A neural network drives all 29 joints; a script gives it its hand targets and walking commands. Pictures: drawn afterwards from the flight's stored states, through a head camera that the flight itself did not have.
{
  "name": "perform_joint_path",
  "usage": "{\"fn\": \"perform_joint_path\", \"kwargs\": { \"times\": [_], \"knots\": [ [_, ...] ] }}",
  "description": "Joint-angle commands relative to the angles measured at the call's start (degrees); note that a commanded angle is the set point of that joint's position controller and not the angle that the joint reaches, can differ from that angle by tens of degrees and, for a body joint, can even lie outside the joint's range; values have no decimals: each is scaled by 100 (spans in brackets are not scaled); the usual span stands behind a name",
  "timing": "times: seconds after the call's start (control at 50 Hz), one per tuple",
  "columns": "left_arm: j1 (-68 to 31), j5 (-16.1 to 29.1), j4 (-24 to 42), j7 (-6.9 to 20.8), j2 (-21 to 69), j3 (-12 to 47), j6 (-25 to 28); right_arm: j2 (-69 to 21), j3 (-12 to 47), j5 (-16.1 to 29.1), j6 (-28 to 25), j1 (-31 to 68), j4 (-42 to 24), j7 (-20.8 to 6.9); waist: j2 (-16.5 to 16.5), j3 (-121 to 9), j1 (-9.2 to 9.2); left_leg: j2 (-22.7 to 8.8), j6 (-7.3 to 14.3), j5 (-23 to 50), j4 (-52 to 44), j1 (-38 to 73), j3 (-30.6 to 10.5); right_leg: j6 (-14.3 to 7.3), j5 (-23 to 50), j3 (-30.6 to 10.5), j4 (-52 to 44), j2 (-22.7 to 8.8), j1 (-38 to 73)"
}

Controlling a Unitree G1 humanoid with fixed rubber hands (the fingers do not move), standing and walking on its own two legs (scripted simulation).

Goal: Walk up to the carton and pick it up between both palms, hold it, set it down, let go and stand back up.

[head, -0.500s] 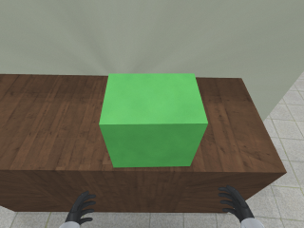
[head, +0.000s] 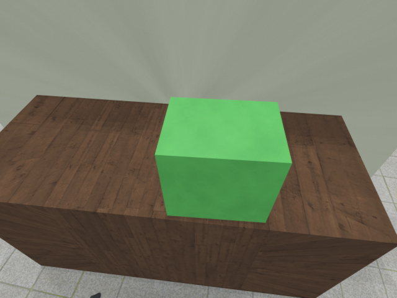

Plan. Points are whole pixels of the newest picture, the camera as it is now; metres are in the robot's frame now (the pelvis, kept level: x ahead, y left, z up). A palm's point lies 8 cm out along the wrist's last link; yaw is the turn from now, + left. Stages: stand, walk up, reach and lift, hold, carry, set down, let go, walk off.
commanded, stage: stand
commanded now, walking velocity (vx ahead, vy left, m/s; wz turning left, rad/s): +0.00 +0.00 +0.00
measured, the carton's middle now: (219, 161) +0.44 -0.03 -0.01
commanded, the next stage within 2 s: none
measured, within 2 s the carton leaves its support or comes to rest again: neither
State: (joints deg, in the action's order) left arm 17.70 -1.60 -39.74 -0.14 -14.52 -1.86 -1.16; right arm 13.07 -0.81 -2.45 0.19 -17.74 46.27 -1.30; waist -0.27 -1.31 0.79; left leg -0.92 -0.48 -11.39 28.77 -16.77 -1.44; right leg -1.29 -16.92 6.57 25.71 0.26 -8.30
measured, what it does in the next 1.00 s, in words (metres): stands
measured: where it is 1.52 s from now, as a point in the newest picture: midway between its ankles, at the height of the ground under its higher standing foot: outside the picture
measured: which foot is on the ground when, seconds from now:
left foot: down 0.00-1.00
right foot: down 0.00-1.00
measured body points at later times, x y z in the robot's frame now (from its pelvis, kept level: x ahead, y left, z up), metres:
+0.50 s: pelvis -0.01 +0.01 +0.00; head -0.01 +0.02 +0.45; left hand +0.02 +0.27 -0.14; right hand +0.04 -0.24 -0.13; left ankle +0.04 +0.12 -0.74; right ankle -0.03 -0.10 -0.74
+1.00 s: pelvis +0.01 +0.00 +0.00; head +0.01 +0.00 +0.45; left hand -0.01 +0.25 -0.15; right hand +0.05 -0.24 -0.15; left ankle +0.04 +0.12 -0.74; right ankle -0.03 -0.10 -0.74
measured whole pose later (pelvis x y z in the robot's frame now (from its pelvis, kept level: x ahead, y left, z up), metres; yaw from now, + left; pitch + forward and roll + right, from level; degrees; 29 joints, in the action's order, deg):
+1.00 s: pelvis +0.01 +0.00 +0.00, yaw +4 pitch -1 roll -1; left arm 20.9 -1.1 -57.2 -1.7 -11.5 -1.1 -0.5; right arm 11.2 0.0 -0.8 0.3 -17.8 55.9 1.3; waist 0.6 -0.2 0.5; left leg 1.2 -0.1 -10.4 26.6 -15.3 -4.7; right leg -1.1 -17.0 10.0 23.0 -1.1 -5.2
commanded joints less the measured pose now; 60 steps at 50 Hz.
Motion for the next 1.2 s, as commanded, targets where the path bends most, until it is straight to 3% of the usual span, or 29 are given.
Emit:
{"fn": "perform_joint_path", "kwargs": {
  "times": [0.0,0.04,0.12,0.18,0.22,0.24,0.3,0.36,0.4,0.42,0.44,0.48,0.56,0.6,0.66,0.72,0.74,0.8,0.88,0.94,0.98,1.0,1.02,1.04,1.08,1.1,1.14,1.16,1.18],
  "knots": [
    [-51,-14,321,-36,-629,-212,93,658,-159,19,-92,-131,-284,34,47,334,-93,-200,35,284,-601,-252,-440,-108,-583,-682,-804,-614,-339],
    [228,18,232,-49,-552,-189,109,676,-174,-20,-84,46,-306,49,251,510,31,-222,48,129,-620,-177,-518,-81,-661,-732,-845,-611,-588],
    [245,-4,45,-66,-508,-184,148,495,-133,16,-72,-326,-137,109,438,669,-92,-278,88,-291,-812,-433,-735,-120,-765,-736,-903,-611,-520],
    [261,18,-67,-36,-466,-156,163,632,-133,31,-111,-181,-222,77,125,330,-30,-234,88,-178,-757,-254,-696,-134,-639,-728,-883,-594,-431],
    [368,5,-157,-29,-356,-123,195,635,-133,43,-137,-154,-188,90,406,253,8,-291,123,-174,-805,-296,-759,-129,-312,-666,-768,-575,-233],
    [364,-17,-208,-37,-545,-178,175,529,-98,66,-133,-255,-123,93,164,239,-34,-258,128,-174,-844,-422,-823,-101,-398,-592,-775,-573,-84],
    [408,-11,-279,-56,-573,-184,182,630,-98,77,-148,-166,-150,95,80,172,-20,-202,150,62,-657,-193,-746,-175,-474,-657,-833,-650,-246],
    [346,28,-376,-52,-502,-191,189,618,-103,95,-161,-355,31,114,373,29,-31,-226,160,491,-619,-257,-715,-145,58,-557,-739,-627,131],
    [497,21,-536,-93,-581,-198,180,516,-87,95,-142,-469,96,135,170,120,-56,-210,178,615,-560,-198,-708,-148,40,-533,-752,-686,119],
    [636,49,-598,-85,-410,-151,171,560,-89,65,-126,-445,150,160,143,114,54,-216,181,684,-565,-136,-695,-126,41,-461,-696,-626,28],
    [518,41,-631,-98,-448,-157,171,486,-77,116,-123,-488,198,158,127,119,-62,-265,198,615,-611,-89,-762,-145,-7,-484,-758,-649,-20],
    [476,47,-734,-98,-335,-95,142,500,-70,108,-104,-446,230,165,-174,475,-62,-267,236,365,-697,-464,-852,-111,-79,-424,-758,-615,-39],
    [712,36,-938,-186,-293,-74,127,372,-36,94,-65,-502,340,253,328,615,-54,-255,234,186,-839,-395,-910,-171,-143,-441,-746,-648,-35],
    [744,14,-996,-150,-432,-119,128,540,-49,113,-55,-466,402,264,82,497,17,-258,257,127,-878,-414,-995,-130,-81,-357,-667,-555,112],
    [798,42,-1121,-152,-353,-99,189,499,-65,121,-96,-476,513,241,334,226,-5,-166,200,776,-632,-129,-747,-185,215,-411,-739,-660,226],
    [620,73,-1204,-139,-359,-94,184,490,-58,143,-93,-271,503,250,61,302,14,-233,218,1118,-626,-34,-768,-152,377,-311,-703,-656,192],
    [578,68,-1243,-143,-385,-112,168,380,-7,174,-93,-290,556,251,297,311,7,-203,219,1121,-597,-203,-754,-202,333,-353,-744,-681,310],
    [648,50,-1383,-177,-236,-83,175,283,-10,165,-141,-272,635,263,112,110,9,-211,250,1345,-466,125,-691,-172,638,-359,-648,-704,322],
    [660,46,-1549,-186,-64,-17,145,303,-37,148,-50,-267,792,301,329,426,-35,-149,210,926,-538,-76,-628,-197,317,-333,-765,-711,220],
    [523,51,-1650,-192,-212,-10,83,372,-35,155,-15,-358,840,293,-51,655,-112,-182,248,632,-656,-47,-740,-137,-39,-265,-881,-670,-15],
    [595,49,-1687,-174,-282,-38,123,415,-35,175,-37,-475,903,318,-199,428,-130,-208,236,1194,-499,104,-726,-176,554,-303,-850,-727,186],
    [762,63,-1777,-182,-108,-15,143,407,-18,155,-46,-277,923,313,-220,398,-19,-190,243,1367,-421,158,-645,-170,740,-231,-773,-750,270],
    [880,55,-1855,-191,50,56,129,379,-31,154,-38,-381,972,305,5,560,-60,-175,241,1188,-512,122,-687,-171,563,-327,-812,-740,118],
    [806,61,-1903,-196,57,75,119,413,-23,152,-13,-273,1016,315,-93,583,-55,-143,210,1141,-511,129,-595,-182,496,-257,-839,-737,164],
    [823,78,-1901,-191,-31,48,101,196,43,162,8,-471,1101,338,117,503,-89,-154,193,825,-652,91,-711,-197,156,-236,-812,-660,175],
    [611,44,-1852,-212,-275,-13,112,84,80,183,11,-297,1137,334,-45,591,-89,-179,196,980,-597,-58,-709,-206,351,-221,-843,-703,292],
    [676,48,-1883,-195,-262,-38,134,327,51,141,-6,-151,1126,350,139,328,-4,-137,188,1359,-482,145,-560,-182,655,-211,-785,-723,378],
    [883,63,-2002,-235,-140,21,138,249,31,178,1,-271,1159,382,-114,292,-16,-166,176,1406,-439,246,-585,-176,869,-166,-763,-722,393],
    [992,64,-2062,-253,27,61,143,248,54,188,-18,-281,1192,384,153,307,-5,-169,184,1458,-419,206,-542,-180,1020,-202,-750,-748,474]
  ]
}}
